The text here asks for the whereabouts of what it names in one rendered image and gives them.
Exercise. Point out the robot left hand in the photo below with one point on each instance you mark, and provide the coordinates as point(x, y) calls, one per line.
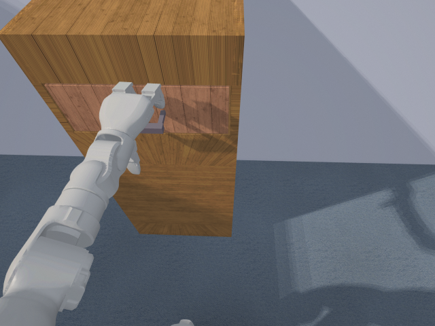
point(129, 112)

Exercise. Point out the handle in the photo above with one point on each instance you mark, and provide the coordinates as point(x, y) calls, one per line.
point(155, 128)

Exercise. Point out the left robot upper arm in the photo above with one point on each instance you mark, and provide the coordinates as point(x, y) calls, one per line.
point(52, 277)

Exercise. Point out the drawer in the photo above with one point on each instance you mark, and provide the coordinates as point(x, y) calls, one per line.
point(189, 108)

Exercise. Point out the left robot forearm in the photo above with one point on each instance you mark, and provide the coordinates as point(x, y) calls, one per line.
point(75, 217)

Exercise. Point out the cabinet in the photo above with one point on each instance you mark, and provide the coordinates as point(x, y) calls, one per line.
point(186, 183)

